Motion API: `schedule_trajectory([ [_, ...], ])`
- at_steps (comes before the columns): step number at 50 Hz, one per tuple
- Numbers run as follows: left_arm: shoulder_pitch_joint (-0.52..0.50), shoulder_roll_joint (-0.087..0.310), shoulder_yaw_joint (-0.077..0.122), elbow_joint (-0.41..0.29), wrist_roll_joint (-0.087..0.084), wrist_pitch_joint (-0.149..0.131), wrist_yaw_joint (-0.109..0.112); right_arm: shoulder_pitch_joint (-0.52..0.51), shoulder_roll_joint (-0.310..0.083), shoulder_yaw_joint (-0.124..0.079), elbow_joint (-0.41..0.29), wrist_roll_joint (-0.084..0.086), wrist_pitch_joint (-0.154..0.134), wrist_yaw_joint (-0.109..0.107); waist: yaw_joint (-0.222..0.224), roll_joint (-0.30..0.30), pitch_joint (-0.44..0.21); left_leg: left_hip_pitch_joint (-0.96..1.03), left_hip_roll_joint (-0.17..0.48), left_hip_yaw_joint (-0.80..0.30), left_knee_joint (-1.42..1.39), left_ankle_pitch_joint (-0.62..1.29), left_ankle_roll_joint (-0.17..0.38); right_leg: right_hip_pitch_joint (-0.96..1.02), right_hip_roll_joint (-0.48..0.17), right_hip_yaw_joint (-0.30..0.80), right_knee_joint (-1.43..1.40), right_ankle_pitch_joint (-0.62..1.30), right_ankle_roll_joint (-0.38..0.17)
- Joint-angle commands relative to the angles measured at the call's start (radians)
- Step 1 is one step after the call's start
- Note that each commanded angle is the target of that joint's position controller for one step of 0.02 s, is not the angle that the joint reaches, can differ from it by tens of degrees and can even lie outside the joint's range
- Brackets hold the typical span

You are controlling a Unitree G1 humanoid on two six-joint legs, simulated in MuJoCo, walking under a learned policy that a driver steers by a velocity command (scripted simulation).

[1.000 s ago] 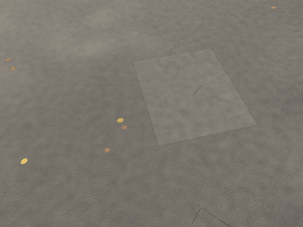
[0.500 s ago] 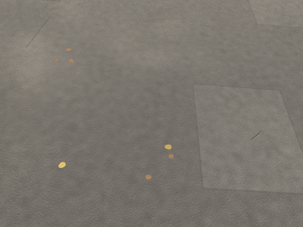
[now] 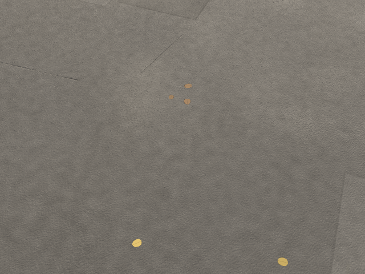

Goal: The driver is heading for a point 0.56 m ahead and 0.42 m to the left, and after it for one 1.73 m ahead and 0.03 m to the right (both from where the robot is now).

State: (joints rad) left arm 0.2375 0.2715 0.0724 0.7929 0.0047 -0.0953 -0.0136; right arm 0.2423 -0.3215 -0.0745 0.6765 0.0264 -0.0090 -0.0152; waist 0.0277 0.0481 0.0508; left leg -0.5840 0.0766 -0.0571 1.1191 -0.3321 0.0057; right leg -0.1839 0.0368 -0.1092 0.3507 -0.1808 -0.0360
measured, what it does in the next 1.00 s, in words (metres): walks ahead, turning left: left foot, then right foot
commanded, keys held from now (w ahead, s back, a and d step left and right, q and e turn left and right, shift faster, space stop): w+q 0.76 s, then w+e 0.24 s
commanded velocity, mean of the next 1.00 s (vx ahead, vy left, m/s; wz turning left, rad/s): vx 0.50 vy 0.00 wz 0.49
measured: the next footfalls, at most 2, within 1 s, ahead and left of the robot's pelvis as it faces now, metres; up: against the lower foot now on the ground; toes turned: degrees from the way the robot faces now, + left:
left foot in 0.28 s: +0.32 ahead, +0.17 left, +0.00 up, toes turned +13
right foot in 0.76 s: +0.65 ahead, +0.06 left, +0.00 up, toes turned +30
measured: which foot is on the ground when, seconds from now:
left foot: up 0.00-0.26, down 0.28-0.76, up 0.78-1.00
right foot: down 0.00-0.30, up 0.32-0.74, down 0.76-1.00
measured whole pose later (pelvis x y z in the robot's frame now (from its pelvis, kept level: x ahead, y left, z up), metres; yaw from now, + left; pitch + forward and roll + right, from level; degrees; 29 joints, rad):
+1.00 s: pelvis +0.56 +0.13 +0.00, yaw +27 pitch +1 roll +0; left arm 0.35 0.27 0.05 0.82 -0.01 -0.07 -0.02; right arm 0.18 -0.29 -0.05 0.66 -0.01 -0.07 0.00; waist 0.07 0.03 0.03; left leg -0.55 0.04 -0.05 0.92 -0.31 -0.01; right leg -0.20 0.05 0.04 0.35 -0.18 -0.05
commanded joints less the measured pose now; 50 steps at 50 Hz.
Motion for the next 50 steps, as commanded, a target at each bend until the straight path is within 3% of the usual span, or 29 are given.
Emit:
schedule_trajectory([
  [1,-0.054,0.143,0.035,-0.051,-0.005,-0.024,0.003,0.007,-0.024,-0.002,-0.077,-0.008,-0.006,0.009,-0.022,-0.115,-0.015,-0.092,0.07,-0.047,-0.094,0.114,-0.006,0.049,-0.315,0.201,-0.225,0.163,-0.184],
  [6,-0.024,0.179,0.041,-0.029,-0.012,-0.006,0.008,-0.139,-0.014,0.008,-0.106,-0.003,-0.025,0.043,0.031,-0.09,0.011,-0.03,0.037,0.035,-0.372,0.352,0.01,0.095,-0.27,0.014,-0.219,0.244,-0.129],
  [10,0.03,0.226,0.053,-0.002,-0.035,0.02,0.009,-0.218,-0.036,0.001,-0.153,-0.002,-0.02,0.063,0.038,-0.098,0.034,-0.025,0.004,0.082,-0.48,0.268,0.05,0.224,-0.312,-0.035,-0.159,0.359,-0.098],
  [12,0.028,0.258,0.062,-0.003,-0.045,0.035,0.014,-0.156,-0.077,-0.022,-0.153,-0.01,-0.013,0.064,-0.016,-0.127,-0.026,0.095,-0.063,0.139,-0.496,0.161,0.091,0.266,-0.312,-0.074,-0.002,0.679,-0.076],
  [13,0.015,0.259,0.061,-0.007,-0.05,0.044,0.018,-0.032,-0.113,-0.045,-0.123,-0.01,-0.009,0.061,-0.093,-0.12,-0.091,0.261,-0.111,0.166,-0.538,0.17,0.121,0.234,-0.291,-0.107,0.175,0.783,-0.055],
  [14,0.027,0.226,0.047,-0.012,-0.039,0.046,0.024,0.152,-0.177,-0.082,-0.069,-0.005,0.0,0.047,-0.179,-0.083,-0.183,0.545,-0.133,0.132,-0.566,0.202,0.161,0.08,-0.253,-0.124,0.423,0.697,-0.017],
  [15,0.105,0.104,0.004,-0.061,0.013,0.035,0.017,0.207,-0.301,-0.107,-0.059,0.007,0.002,0.028,-0.118,0.185,-0.267,0.904,0.128,-0.325,-0.586,0.147,0.302,-0.345,-0.131,-0.117,0.811,-0.053,0.048],
  [16,0.068,0.097,-0.014,-0.092,0.003,0.001,0.007,0.2,-0.287,-0.091,-0.105,0.007,-0.017,0.037,-0.118,0.187,-0.447,1.019,0.263,-0.793,-0.785,-0.106,0.432,-0.546,0.001,0.123,1.01,-0.436,0.06],
  [17,-0.055,0.189,0.01,-0.115,-0.042,-0.022,-0.003,0.181,-0.204,-0.064,-0.095,-0.005,-0.036,0.046,-0.16,0.066,-0.338,0.952,0.242,-0.687,-0.84,-0.101,0.362,-0.645,-0.058,0.193,1.032,-0.347,0.039],
  [18,-0.088,0.178,0.005,-0.129,-0.05,-0.036,-0.004,0.141,-0.178,-0.055,-0.088,-0.009,-0.047,0.046,-0.13,0.045,-0.222,0.818,0.206,-0.559,-0.841,-0.028,0.328,-0.647,-0.096,0.182,0.963,-0.259,0.022],
  [19,-0.081,0.169,0.004,-0.115,-0.027,-0.039,0.004,0.072,-0.147,-0.043,-0.093,-0.009,-0.05,0.044,-0.083,-0.02,-0.155,0.675,0.164,-0.452,-0.838,0.086,0.296,-0.587,-0.134,0.184,0.876,-0.195,0.027],
  [20,-0.064,0.176,0.01,-0.106,-0.008,-0.033,0.007,0.02,-0.121,-0.034,-0.104,-0.017,-0.051,0.04,-0.043,-0.003,-0.123,0.565,0.131,-0.376,-0.852,0.194,0.283,-0.51,-0.159,0.19,0.805,-0.15,0.035],
  [21,-0.051,0.176,0.012,-0.102,-0.003,-0.022,0.004,-0.008,-0.112,-0.029,-0.116,-0.026,-0.051,0.035,-0.02,0.017,-0.111,0.496,0.109,-0.346,-0.873,0.249,0.281,-0.456,-0.165,0.19,0.778,-0.123,0.045],
  [24,-0.065,0.137,0.004,-0.101,0.01,0.002,0.005,0.0,-0.127,-0.032,-0.101,-0.021,-0.057,0.018,-0.01,0.0,-0.089,0.388,0.076,-0.258,-0.897,0.384,0.29,-0.416,-0.143,0.161,0.656,-0.044,0.092],
  [29,-0.257,0.088,-0.019,-0.15,0.002,0.001,-0.004,0.07,-0.151,-0.041,-0.057,-0.01,-0.049,-0.003,-0.08,0.022,-0.031,0.319,0.013,-0.195,-0.887,0.256,0.226,-0.345,-0.074,0.156,0.289,0.243,0.118],
  [31,-0.3,0.1,-0.017,-0.166,-0.009,-0.006,-0.012,0.105,-0.156,-0.044,-0.035,-0.005,-0.046,-0.004,-0.097,0.027,-0.024,0.327,0.03,-0.232,-0.867,0.206,0.216,-0.308,-0.056,0.168,0.227,0.277,0.11],
  [34,-0.293,0.138,-0.001,-0.172,-0.013,-0.016,-0.02,0.121,-0.139,-0.042,-0.018,-0.001,-0.039,-0.008,-0.083,0.05,-0.026,0.402,0.064,-0.317,-0.781,0.168,0.198,-0.284,-0.054,0.202,0.167,0.211,0.08],
  [36,-0.227,0.155,0.011,-0.158,-0.014,-0.024,-0.019,0.109,-0.134,-0.043,-0.017,-0.003,-0.031,-0.009,-0.045,0.081,-0.037,0.423,0.066,-0.356,-0.712,0.202,0.178,-0.204,-0.047,0.185,0.146,0.118,0.049],
  [37,-0.142,0.17,0.024,-0.135,-0.01,-0.027,-0.014,0.105,-0.107,-0.034,-0.019,-0.006,-0.028,-0.007,-0.003,0.077,-0.075,0.409,0.027,-0.341,-0.635,0.239,0.153,-0.084,-0.044,0.166,0.114,0.11,0.025],
  [38,-0.015,0.209,0.038,-0.121,0.006,-0.033,-0.007,0.109,-0.049,-0.012,-0.03,-0.015,-0.029,-0.003,0.054,0.017,-0.191,0.334,-0.032,-0.28,-0.411,0.195,0.116,0.138,-0.153,0.259,0.128,0.082,-0.029],
  [39,0.114,0.301,0.06,-0.09,0.027,-0.025,-0.005,0.24,0.017,0.01,-0.044,0.004,-0.037,-0.004,0.027,-0.261,-0.352,0.03,-0.17,-0.13,-0.062,-0.087,0.032,0.488,-0.379,0.673,0.052,-0.129,-0.186],
  [40,0.155,0.251,0.052,-0.06,-0.001,-0.02,-0.02,0.277,-0.036,0.007,-0.027,0.015,-0.044,-0.007,0.03,-0.353,-0.348,-0.144,-0.153,-0.139,0.121,-0.257,0.012,0.524,-0.44,0.959,-0.062,-0.397,-0.238],
  [41,0.107,0.18,0.032,-0.069,-0.014,-0.016,-0.02,0.188,-0.106,-0.01,-0.022,0.016,-0.045,-0.006,0.049,-0.237,-0.206,-0.199,-0.115,-0.155,0.186,-0.182,0.008,0.417,-0.401,0.864,-0.091,-0.443,-0.21],
  [42,0.057,0.152,0.022,-0.076,-0.008,-0.008,-0.018,0.095,-0.117,-0.01,-0.039,0.001,-0.046,-0.006,0.044,-0.158,-0.127,-0.189,-0.081,-0.109,0.183,-0.117,0.009,0.306,-0.357,0.725,-0.087,-0.345,-0.187],
  [43,0.019,0.137,0.014,-0.074,-0.001,0.0,-0.017,0.024,-0.108,-0.009,-0.061,-0.018,-0.055,-0.004,0.029,-0.122,-0.062,-0.178,-0.048,-0.074,0.126,-0.068,0.012,0.196,-0.316,0.628,-0.1,-0.214,-0.187],
  [45,0.0,0.114,0.002,-0.075,0.004,0.0,-0.014,0.009,-0.075,-0.006,-0.066,-0.028,-0.066,0.003,-0.008,-0.145,-0.043,-0.092,-0.007,-0.054,0.01,-0.006,0.013,0.092,-0.254,0.528,-0.128,-0.019,-0.185],
  [46,0.007,0.111,0.0,-0.072,-0.004,0.0,-0.012,0.014,-0.056,-0.001,-0.066,-0.029,-0.07,0.006,-0.016,-0.158,-0.055,-0.07,-0.005,-0.04,-0.044,-0.009,0.007,0.084,-0.24,0.502,-0.134,0.05,-0.194],
  [50,0.047,0.177,0.02,-0.053,-0.028,0.008,0.005,-0.097,0.003,0.028,-0.094,-0.037,-0.085,0.017,0.005,-0.144,-0.051,0.018,-0.025,0.005,-0.35,0.103,-0.028,0.015,-0.214,0.396,-0.158,0.165,-0.202],
])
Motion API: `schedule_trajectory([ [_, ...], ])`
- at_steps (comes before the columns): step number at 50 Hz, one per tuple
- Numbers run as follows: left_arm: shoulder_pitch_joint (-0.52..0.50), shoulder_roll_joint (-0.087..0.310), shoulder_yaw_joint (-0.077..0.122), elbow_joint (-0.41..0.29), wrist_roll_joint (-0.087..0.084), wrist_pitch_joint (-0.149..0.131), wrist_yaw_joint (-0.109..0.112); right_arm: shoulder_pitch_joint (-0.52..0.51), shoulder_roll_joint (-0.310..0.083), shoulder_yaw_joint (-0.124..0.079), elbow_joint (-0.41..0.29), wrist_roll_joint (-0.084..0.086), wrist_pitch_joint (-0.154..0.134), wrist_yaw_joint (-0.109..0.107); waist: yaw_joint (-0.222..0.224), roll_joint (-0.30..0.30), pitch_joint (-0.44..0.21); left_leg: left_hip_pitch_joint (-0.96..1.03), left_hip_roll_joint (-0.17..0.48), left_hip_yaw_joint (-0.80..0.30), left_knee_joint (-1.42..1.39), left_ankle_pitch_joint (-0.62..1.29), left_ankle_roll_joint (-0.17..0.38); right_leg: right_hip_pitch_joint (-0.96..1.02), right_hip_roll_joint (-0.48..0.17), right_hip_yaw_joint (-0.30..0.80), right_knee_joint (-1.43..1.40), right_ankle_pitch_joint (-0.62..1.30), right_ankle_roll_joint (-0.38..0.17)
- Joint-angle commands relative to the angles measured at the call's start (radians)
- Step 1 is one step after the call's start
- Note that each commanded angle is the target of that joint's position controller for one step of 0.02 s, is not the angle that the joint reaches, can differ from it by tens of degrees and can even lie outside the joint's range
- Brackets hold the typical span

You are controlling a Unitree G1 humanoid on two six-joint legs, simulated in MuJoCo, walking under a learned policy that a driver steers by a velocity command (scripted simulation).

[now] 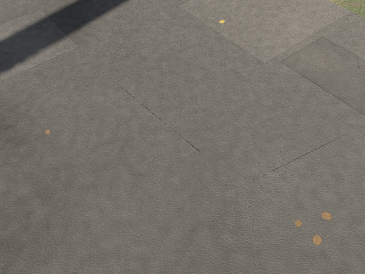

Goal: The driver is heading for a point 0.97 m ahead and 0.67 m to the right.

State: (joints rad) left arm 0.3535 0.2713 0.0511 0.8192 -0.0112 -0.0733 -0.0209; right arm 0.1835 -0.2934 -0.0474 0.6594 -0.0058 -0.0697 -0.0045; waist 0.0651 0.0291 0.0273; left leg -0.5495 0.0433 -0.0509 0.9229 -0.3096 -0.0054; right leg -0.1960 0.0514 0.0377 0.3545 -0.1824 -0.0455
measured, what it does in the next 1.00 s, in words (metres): walks ahead, turning right: left foot, then right foot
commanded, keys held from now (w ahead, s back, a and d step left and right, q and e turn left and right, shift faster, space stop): w+e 1.00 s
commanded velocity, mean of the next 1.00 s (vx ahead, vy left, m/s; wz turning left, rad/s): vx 0.50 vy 0.00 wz -0.49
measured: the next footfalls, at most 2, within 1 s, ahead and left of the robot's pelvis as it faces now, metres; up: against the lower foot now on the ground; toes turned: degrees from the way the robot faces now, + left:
left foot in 0.20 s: +0.26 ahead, +0.14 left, +0.00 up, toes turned -9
right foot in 0.68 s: +0.48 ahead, -0.19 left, +0.00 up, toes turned -25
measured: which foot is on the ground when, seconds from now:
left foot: up 0.00-0.18, down 0.20-0.68, up 0.70-1.00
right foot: down 0.00-0.20, up 0.22-0.66, down 0.68-1.00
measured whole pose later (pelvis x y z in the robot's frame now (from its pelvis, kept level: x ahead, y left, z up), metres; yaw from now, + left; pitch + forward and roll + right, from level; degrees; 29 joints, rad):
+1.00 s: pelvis +0.50 -0.12 +0.00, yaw -34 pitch +2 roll +1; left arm 0.34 0.29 0.06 0.69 -0.01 -0.04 0.00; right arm 0.08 -0.31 -0.05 0.70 -0.02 -0.09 0.00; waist 0.06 0.03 0.05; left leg -0.67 0.09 -0.10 0.76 -0.04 -0.07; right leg -0.16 0.11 0.11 0.35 -0.21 -0.09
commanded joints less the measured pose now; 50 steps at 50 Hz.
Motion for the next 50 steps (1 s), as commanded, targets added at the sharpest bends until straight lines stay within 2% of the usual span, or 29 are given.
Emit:
schedule_trajectory([
  [1,-0.06,0.188,0.045,-0.076,-0.013,-0.009,0.016,-0.069,-0.024,0.004,-0.08,0.0,-0.027,0.011,-0.024,-0.125,-0.024,0.025,-0.006,0.005,-0.223,0.147,-0.024,0.002,-0.217,0.228,-0.163,0.167,-0.183],
  [4,-0.001,0.196,0.047,-0.059,-0.019,0.007,0.022,-0.145,-0.043,0.001,-0.09,0.014,-0.036,0.024,0.001,-0.127,-0.02,0.114,-0.042,0.004,-0.345,0.276,-0.037,-0.014,-0.216,0.232,-0.146,0.149,-0.161],
  [6,0.028,0.195,0.048,-0.052,-0.023,0.015,0.025,-0.17,-0.064,-0.007,-0.098,0.02,-0.043,0.027,-0.004,-0.129,-0.018,0.164,-0.047,-0.011,-0.41,0.282,-0.027,0.0,-0.229,0.271,-0.115,0.091,-0.141],
  [8,0.025,0.194,0.048,-0.053,-0.023,0.021,0.029,-0.13,-0.088,-0.021,-0.087,0.022,-0.048,0.024,-0.046,-0.133,-0.028,0.282,-0.042,-0.009,-0.47,0.276,-0.002,-0.018,-0.225,0.291,-0.06,0.054,-0.109],
  [9,0.025,0.172,0.042,-0.056,-0.018,0.022,0.029,-0.065,-0.109,-0.035,-0.067,0.018,-0.048,0.017,-0.082,-0.131,-0.054,0.393,-0.036,-0.002,-0.493,0.247,0.018,-0.048,-0.192,0.28,0.004,0.066,-0.086],
  [10,0.007,0.126,0.026,-0.071,-0.008,0.018,0.027,0.049,-0.151,-0.052,-0.052,0.006,-0.049,0.006,-0.145,-0.096,-0.127,0.568,0.056,-0.079,-0.493,0.204,0.062,-0.126,-0.136,0.235,0.182,0.044,-0.05],
  [11,0.048,0.047,0.003,-0.098,0.002,0.007,0.027,0.178,-0.226,-0.072,-0.038,-0.008,-0.038,-0.004,-0.175,0.104,-0.263,0.861,0.27,-0.338,-0.5,0.113,0.15,-0.369,-0.024,0.104,0.508,-0.206,0.012],
  [12,0.097,0.065,0.002,-0.128,-0.024,-0.001,0.032,0.224,-0.234,-0.076,-0.008,-0.002,-0.022,0.005,-0.155,0.303,-0.302,0.89,0.393,-0.651,-0.605,-0.132,0.237,-0.558,-0.02,0.065,0.734,-0.42,0.029],
  [13,0.057,0.147,0.025,-0.115,-0.037,0.004,0.034,0.186,-0.158,-0.057,-0.008,0.006,-0.024,0.008,-0.159,0.176,-0.183,0.793,0.349,-0.601,-0.64,-0.235,0.22,-0.616,-0.075,0.1,0.84,-0.347,0.032],
  [14,0.0,0.16,0.032,-0.123,-0.033,0.011,0.032,0.136,-0.118,-0.044,-0.009,0.009,-0.025,0.009,-0.148,0.131,-0.095,0.696,0.31,-0.463,-0.655,-0.15,0.197,-0.623,-0.1,0.083,0.859,-0.267,0.033],
  [15,-0.018,0.148,0.033,-0.122,-0.023,0.017,0.03,0.084,-0.088,-0.034,-0.008,0.001,-0.028,0.012,-0.122,0.087,-0.054,0.611,0.27,-0.367,-0.68,-0.039,0.188,-0.593,-0.126,0.078,0.842,-0.2,0.04],
  [16,-0.031,0.135,0.036,-0.127,-0.017,0.024,0.026,0.048,-0.062,-0.028,-0.001,-0.005,-0.031,0.013,-0.099,0.091,-0.024,0.549,0.243,-0.288,-0.703,0.059,0.185,-0.567,-0.148,0.08,0.814,-0.159,0.043],
  [17,-0.034,0.115,0.034,-0.132,-0.018,0.033,0.02,0.026,-0.06,-0.028,0.005,-0.008,-0.035,0.012,-0.081,0.104,-0.006,0.493,0.224,-0.219,-0.728,0.126,0.179,-0.53,-0.166,0.075,0.796,-0.131,0.048],
  [21,-0.1,0.073,0.023,-0.173,-0.011,0.048,0.008,0.022,-0.093,-0.046,0.04,-0.004,-0.048,0.006,-0.072,0.052,0.013,0.454,0.218,-0.054,-0.778,0.317,0.2,-0.536,-0.175,0.058,0.683,-0.006,0.077],
  [25,-0.212,0.052,0.007,-0.211,-0.01,0.038,-0.017,0.04,-0.138,-0.057,0.07,0.003,-0.04,-0.001,-0.107,0.022,0.03,0.459,0.196,0.089,-0.782,0.379,0.177,-0.472,-0.161,0.007,0.44,0.189,0.062],
  [30,-0.333,0.077,0.01,-0.278,-0.01,0.041,-0.041,0.106,-0.19,-0.073,0.115,0.029,-0.018,-0.002,-0.128,0.014,0.056,0.581,0.237,0.167,-0.725,0.481,0.139,-0.449,-0.129,-0.056,0.297,0.133,0.0],
  [32,-0.3,0.11,0.026,-0.287,-0.005,0.047,-0.043,0.107,-0.222,-0.083,0.118,0.036,-0.005,-0.007,-0.089,0.046,0.007,0.622,0.235,0.206,-0.595,0.8,0.116,-0.345,-0.068,-0.114,0.284,0.028,-0.042],
  [33,-0.21,0.142,0.045,-0.271,-0.004,0.051,-0.04,0.105,-0.234,-0.086,0.117,0.039,0.004,-0.01,-0.032,0.052,-0.051,0.613,0.221,0.231,-0.451,0.946,0.1,-0.216,-0.023,-0.143,0.268,0.001,-0.07],
  [34,-0.046,0.194,0.077,-0.228,-0.009,0.058,-0.028,0.104,-0.218,-0.078,0.114,0.039,0.008,-0.014,0.056,0.032,-0.138,0.516,0.186,0.26,-0.237,0.945,0.069,0.03,0.018,-0.143,0.222,0.05,-0.108],
  [35,0.098,0.28,0.107,-0.199,-0.017,0.071,-0.005,0.14,-0.158,-0.053,0.096,0.005,0.002,-0.015,0.096,-0.113,-0.234,0.253,0.135,0.265,0.089,0.53,0.022,0.337,-0.129,0.095,0.213,0.078,-0.171],
  [36,0.037,0.364,0.105,-0.224,-0.019,0.057,-0.007,0.226,-0.042,-0.012,0.039,-0.02,-0.024,0.001,-0.032,-0.318,-0.352,-0.134,-0.075,0.111,0.398,-0.299,-0.028,0.588,-0.359,0.697,0.06,-0.17,-0.36],
  [37,0.061,0.267,0.081,-0.243,-0.015,0.043,-0.013,0.103,-0.148,-0.031,0.037,0.017,-0.052,0.014,0.06,-0.177,-0.391,-0.225,-0.043,-0.057,0.466,-0.272,-0.01,0.59,-0.377,0.771,-0.05,-0.272,-0.34],
  [38,0.028,0.226,0.068,-0.229,-0.008,0.029,-0.015,0.025,-0.172,-0.037,0.007,0.046,-0.066,0.018,0.055,-0.144,-0.234,-0.285,-0.007,-0.041,0.43,-0.17,0.009,0.475,-0.349,0.632,-0.067,-0.207,-0.295],
  [39,-0.028,0.208,0.061,-0.231,-0.008,0.022,-0.014,0.013,-0.155,-0.031,0.011,0.031,-0.073,0.01,0.011,-0.056,-0.15,-0.247,0.035,-0.037,0.348,-0.086,0.014,0.328,-0.304,0.52,-0.065,-0.093,-0.266],
  [40,-0.088,0.185,0.054,-0.24,0.0,0.02,-0.011,0.018,-0.155,-0.035,0.019,0.006,-0.072,0.002,-0.031,-0.043,-0.104,-0.18,0.06,-0.037,0.266,-0.037,0.006,0.205,-0.269,0.434,-0.07,0.036,-0.247],
  [41,-0.121,0.165,0.046,-0.256,0.013,0.019,-0.007,0.04,-0.158,-0.039,0.024,-0.001,-0.062,0.002,-0.064,-0.064,-0.094,-0.113,0.077,-0.046,0.234,-0.004,0.0,0.126,-0.243,0.386,-0.09,0.123,-0.242],
  [43,-0.133,0.162,0.046,-0.252,0.011,0.013,0.001,0.055,-0.137,-0.037,0.029,-0.009,-0.042,0.001,-0.085,-0.072,-0.084,-0.069,0.074,-0.031,0.17,0.021,-0.028,0.044,-0.226,0.338,-0.117,0.232,-0.257],
  [47,-0.079,0.189,0.054,-0.216,-0.001,0.014,0.026,-0.069,-0.087,-0.018,-0.005,-0.016,-0.029,0.001,-0.053,-0.073,-0.032,-0.072,0.039,-0.012,-0.079,0.236,-0.072,-0.038,-0.165,0.237,-0.129,0.257,-0.223],
  [50,-0.035,0.196,0.058,-0.191,-0.008,0.024,0.035,-0.181,-0.064,-0.006,-0.029,-0.005,-0.038,0.014,-0.008,-0.096,-0.017,0.016,-0.013,-0.003,-0.294,0.4,-0.071,-0.071,-0.131,0.22,-0.115,0.157,-0.177],
])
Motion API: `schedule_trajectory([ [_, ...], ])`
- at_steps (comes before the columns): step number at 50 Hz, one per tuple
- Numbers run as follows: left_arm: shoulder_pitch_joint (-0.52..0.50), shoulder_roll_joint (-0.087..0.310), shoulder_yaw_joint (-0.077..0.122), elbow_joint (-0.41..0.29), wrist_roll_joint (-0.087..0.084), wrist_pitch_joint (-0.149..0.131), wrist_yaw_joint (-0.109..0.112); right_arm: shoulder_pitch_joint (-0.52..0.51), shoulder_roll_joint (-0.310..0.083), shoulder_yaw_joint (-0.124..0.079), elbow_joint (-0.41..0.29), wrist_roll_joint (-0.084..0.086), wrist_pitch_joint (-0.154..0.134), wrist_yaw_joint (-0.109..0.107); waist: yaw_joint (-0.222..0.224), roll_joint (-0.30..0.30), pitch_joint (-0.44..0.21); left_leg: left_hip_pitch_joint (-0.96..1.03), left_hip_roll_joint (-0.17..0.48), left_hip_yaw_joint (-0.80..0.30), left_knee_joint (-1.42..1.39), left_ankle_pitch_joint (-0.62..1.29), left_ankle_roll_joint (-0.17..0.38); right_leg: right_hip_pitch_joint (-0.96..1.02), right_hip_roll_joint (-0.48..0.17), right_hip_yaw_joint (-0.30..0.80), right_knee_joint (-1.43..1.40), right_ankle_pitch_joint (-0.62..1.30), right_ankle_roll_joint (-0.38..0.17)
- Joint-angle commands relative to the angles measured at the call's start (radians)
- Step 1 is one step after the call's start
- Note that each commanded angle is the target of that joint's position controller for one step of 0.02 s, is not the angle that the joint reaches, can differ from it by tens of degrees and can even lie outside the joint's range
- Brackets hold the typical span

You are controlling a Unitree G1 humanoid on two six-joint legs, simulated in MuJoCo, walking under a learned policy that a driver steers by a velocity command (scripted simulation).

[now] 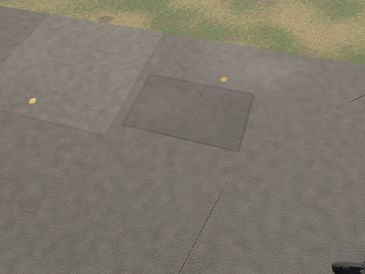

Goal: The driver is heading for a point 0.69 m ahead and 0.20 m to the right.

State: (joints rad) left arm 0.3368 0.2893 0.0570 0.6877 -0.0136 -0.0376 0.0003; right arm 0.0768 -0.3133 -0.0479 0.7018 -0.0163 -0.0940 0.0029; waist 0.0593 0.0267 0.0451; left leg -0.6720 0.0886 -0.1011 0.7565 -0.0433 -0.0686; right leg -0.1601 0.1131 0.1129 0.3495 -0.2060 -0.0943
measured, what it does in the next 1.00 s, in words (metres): walks ahead, turning right: left foot, then right foot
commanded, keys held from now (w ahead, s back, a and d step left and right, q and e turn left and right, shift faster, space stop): w+e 0.88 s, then no key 0.12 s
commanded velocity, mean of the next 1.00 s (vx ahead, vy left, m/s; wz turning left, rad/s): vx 0.49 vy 0.00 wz -0.58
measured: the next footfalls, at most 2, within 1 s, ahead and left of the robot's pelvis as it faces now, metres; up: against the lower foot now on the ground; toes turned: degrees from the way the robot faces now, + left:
left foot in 0.18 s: +0.29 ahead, +0.15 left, +0.00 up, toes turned -11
right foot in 0.70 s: +0.49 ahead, -0.19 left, +0.00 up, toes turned -27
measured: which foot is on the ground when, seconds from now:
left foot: up 0.00-0.16, down 0.18-0.70, up 0.72-1.00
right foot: down 0.00-0.18, up 0.20-0.68, down 0.70-1.00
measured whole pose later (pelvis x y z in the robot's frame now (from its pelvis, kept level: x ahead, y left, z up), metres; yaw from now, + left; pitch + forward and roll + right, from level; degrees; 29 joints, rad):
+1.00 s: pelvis +0.52 -0.12 +0.00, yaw -35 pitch +1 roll +0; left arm 0.32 0.29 0.06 0.68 -0.01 -0.03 0.01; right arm 0.06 -0.32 -0.04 0.71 -0.02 -0.10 0.01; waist 0.06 0.04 0.06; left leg -0.66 0.09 -0.08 0.74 -0.03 -0.07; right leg -0.16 0.11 0.10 0.35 -0.21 -0.08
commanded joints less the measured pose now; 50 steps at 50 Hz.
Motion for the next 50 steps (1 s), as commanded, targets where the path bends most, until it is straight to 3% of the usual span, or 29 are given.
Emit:
schedule_trajectory([
  [1,0.001,0.183,0.054,-0.049,-0.008,-0.01,0.015,-0.103,-0.048,-0.005,-0.08,0.012,-0.018,0.012,0.009,-0.097,-0.031,0.162,-0.071,0.046,-0.162,0.156,-0.006,-0.106,-0.2,0.164,-0.107,0.154,-0.123],
  [5,0.038,0.17,0.054,-0.021,-0.015,0.001,0.02,-0.127,-0.094,-0.021,-0.093,0.023,-0.032,0.025,0.003,-0.122,-0.03,0.191,-0.084,0.002,-0.265,0.079,0.027,0.011,-0.246,0.277,-0.011,0.109,-0.103],
  [7,0.022,0.167,0.057,-0.021,-0.011,0.008,0.022,-0.063,-0.114,-0.034,-0.08,0.025,-0.039,0.023,-0.035,-0.156,-0.043,0.276,-0.089,0.015,-0.29,-0.008,0.06,0.035,-0.252,0.316,0.054,0.154,-0.084],
  [8,0.012,0.143,0.048,-0.025,-0.009,0.009,0.02,0.026,-0.134,-0.048,-0.058,0.02,-0.043,0.017,-0.082,-0.152,-0.087,0.412,-0.084,0.03,-0.33,-0.004,0.089,0.018,-0.211,0.296,0.136,0.202,-0.058],
  [9,0.007,0.088,0.027,-0.04,0.001,0.007,0.015,0.158,-0.175,-0.063,-0.045,0.002,-0.048,0.008,-0.145,-0.095,-0.214,0.652,0.037,-0.07,-0.302,-0.036,0.148,-0.07,-0.156,0.236,0.362,0.145,-0.023],
  [10,0.129,0.023,0.006,-0.064,-0.017,-0.001,0.015,0.279,-0.259,-0.086,-0.021,-0.013,-0.035,0.004,-0.123,0.167,-0.372,1.027,0.269,-0.47,-0.344,-0.238,0.304,-0.411,-0.009,0.086,0.708,-0.196,0.058],
  [11,0.147,0.089,0.01,-0.065,-0.027,-0.005,0.018,0.293,-0.201,-0.075,-0.008,0.015,-0.026,0.014,-0.123,0.256,-0.367,1.044,0.339,-0.708,-0.436,-0.48,0.332,-0.581,-0.055,0.073,0.883,-0.386,0.075],
  [12,0.064,0.166,0.032,-0.059,-0.028,-0.001,0.017,0.241,-0.128,-0.055,-0.021,0.021,-0.02,0.011,-0.143,0.144,-0.222,0.92,0.298,-0.578,-0.464,-0.531,0.286,-0.631,-0.104,0.078,0.944,-0.3,0.083],
  [13,-0.004,0.174,0.036,-0.07,-0.018,0.005,0.019,0.192,-0.101,-0.045,-0.028,0.013,-0.011,0.008,-0.136,0.079,-0.136,0.801,0.255,-0.431,-0.471,-0.42,0.251,-0.616,-0.138,0.036,0.942,-0.227,0.089],
  [14,-0.045,0.162,0.038,-0.082,-0.008,0.006,0.016,0.156,-0.079,-0.037,-0.021,0.009,-0.007,0.006,-0.119,0.059,-0.068,0.694,0.214,-0.324,-0.495,-0.3,0.243,-0.599,-0.166,0.027,0.897,-0.175,0.093],
  [16,-0.041,0.125,0.038,-0.086,-0.014,0.015,0.006,0.129,-0.058,-0.03,-0.008,0.002,-0.011,0.003,-0.084,0.098,-0.033,0.581,0.162,-0.182,-0.545,-0.18,0.228,-0.523,-0.209,0.011,0.838,-0.12,0.093],
  [18,-0.051,0.086,0.03,-0.096,-0.016,0.025,0.001,0.131,-0.069,-0.036,0.009,0.01,-0.02,0.003,-0.077,0.091,-0.022,0.551,0.16,-0.098,-0.584,-0.105,0.247,-0.523,-0.222,-0.009,0.796,-0.092,0.1],
  [21,-0.104,0.068,0.022,-0.119,-0.009,0.026,-0.003,0.14,-0.106,-0.049,0.033,0.01,-0.023,0.001,-0.082,0.054,-0.013,0.576,0.175,-0.004,-0.611,0.01,0.266,-0.567,-0.234,-0.012,0.683,0.012,0.114],
  [26,-0.243,0.042,0.008,-0.147,-0.009,0.007,-0.034,0.168,-0.141,-0.053,0.064,0.018,-0.007,-0.004,-0.131,0.027,0.017,0.615,0.147,0.17,-0.608,0.109,0.228,-0.506,-0.212,-0.089,0.408,0.231,0.096],
  [30,-0.324,0.053,0.011,-0.189,-0.012,0.008,-0.056,0.216,-0.179,-0.064,0.094,0.038,0.016,-0.004,-0.14,0.029,0.043,0.722,0.185,0.225,-0.564,0.222,0.204,-0.489,-0.187,-0.139,0.296,0.163,0.052],
  [32,-0.287,0.086,0.028,-0.194,-0.005,0.013,-0.059,0.212,-0.211,-0.075,0.094,0.048,0.029,-0.01,-0.096,0.059,-0.002,0.766,0.188,0.264,-0.442,0.55,0.184,-0.39,-0.128,-0.191,0.278,0.057,0.011],
  [33,-0.21,0.117,0.045,-0.179,-0.003,0.018,-0.057,0.208,-0.225,-0.079,0.092,0.053,0.036,-0.014,-0.045,0.07,-0.054,0.766,0.181,0.285,-0.313,0.703,0.173,-0.28,-0.088,-0.216,0.269,0.017,-0.016],
  [34,-0.053,0.162,0.074,-0.138,-0.006,0.023,-0.048,0.195,-0.216,-0.075,0.087,0.056,0.041,-0.018,0.046,0.049,-0.135,0.689,0.152,0.315,-0.113,0.723,0.145,-0.056,-0.047,-0.224,0.209,0.072,-0.054],
  [35,0.12,0.233,0.106,-0.095,-0.011,0.035,-0.028,0.212,-0.171,-0.056,0.073,0.031,0.037,-0.022,0.118,-0.04,-0.229,0.445,0.114,0.312,0.184,0.435,0.104,0.261,-0.126,-0.065,0.198,0.08,-0.106],
  [36,0.069,0.345,0.114,-0.107,-0.021,0.025,-0.021,0.305,-0.024,-0.007,0.009,-0.01,0.014,-0.007,-0.024,-0.314,-0.312,-0.001,-0.095,0.231,0.534,-0.518,0.046,0.556,-0.389,0.519,0.102,-0.096,-0.291],
  [37,0.102,0.258,0.089,-0.137,-0.015,0.007,-0.027,0.207,-0.113,-0.018,0.002,0.022,-0.021,0.007,0.062,-0.198,-0.431,-0.101,-0.103,0.01,0.64,-0.55,0.057,0.592,-0.445,0.725,-0.036,-0.243,-0.323],
  [38,0.07,0.207,0.072,-0.119,-0.005,-0.009,-0.031,0.11,-0.156,-0.03,-0.03,0.057,-0.039,0.015,0.069,-0.148,-0.275,-0.171,-0.057,0.008,0.614,-0.444,0.075,0.49,-0.415,0.578,-0.059,-0.168,-0.268],
  [39,0.016,0.187,0.064,-0.117,-0.006,-0.017,-0.03,0.097,-0.14,-0.023,-0.032,0.048,-0.049,0.01,0.025,-0.074,-0.185,-0.132,-0.016,0.013,0.522,-0.356,0.082,0.343,-0.37,0.457,-0.058,-0.058,-0.234],
  [40,-0.049,0.162,0.056,-0.124,-0.003,-0.018,-0.028,0.098,-0.138,-0.026,-0.022,0.022,-0.05,0.003,-0.017,-0.043,-0.133,-0.069,0.01,0.015,0.436,-0.31,0.073,0.215,-0.331,0.368,-0.064,0.067,-0.21],
  [42,-0.104,0.14,0.045,-0.141,0.014,-0.021,-0.021,0.13,-0.14,-0.032,-0.014,0.008,-0.03,0.004,-0.07,-0.072,-0.108,0.035,0.028,0.011,0.363,-0.261,0.053,0.078,-0.294,0.295,-0.101,0.214,-0.207],
  [45,-0.096,0.157,0.048,-0.117,0.008,-0.025,-0.003,0.107,-0.096,-0.021,-0.017,-0.003,-0.005,0.002,-0.08,-0.061,-0.066,0.061,0.011,0.048,0.23,-0.193,0.003,-0.04,-0.266,0.194,-0.119,0.387,-0.208],
  [48,-0.078,0.165,0.05,-0.084,0.007,-0.012,0.017,0.014,-0.048,0.0,-0.032,-0.007,-0.005,0.008,-0.046,-0.083,-0.049,0.16,-0.037,0.087,-0.02,0.03,-0.011,-0.12,-0.183,0.048,-0.069,0.545,-0.134],
  [50,-0.02,0.165,0.048,-0.053,0.005,-0.003,0.023,-0.04,-0.04,0.004,-0.041,0.001,-0.012,0.02,-0.005,-0.097,-0.074,0.232,-0.076,0.094,-0.127,0.196,0.0,-0.114,-0.182,0.051,-0.053,0.486,-0.102],
])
